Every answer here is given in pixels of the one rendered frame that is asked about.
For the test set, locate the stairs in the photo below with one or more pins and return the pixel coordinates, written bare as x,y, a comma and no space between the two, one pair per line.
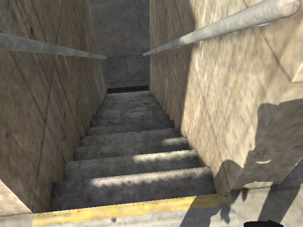
131,153

